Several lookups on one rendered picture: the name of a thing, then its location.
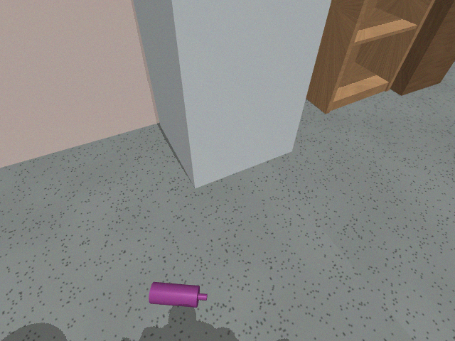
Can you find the bottle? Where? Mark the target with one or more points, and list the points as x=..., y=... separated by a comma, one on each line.
x=175, y=294

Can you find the bookshelf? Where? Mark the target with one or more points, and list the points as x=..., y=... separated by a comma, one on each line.
x=363, y=47

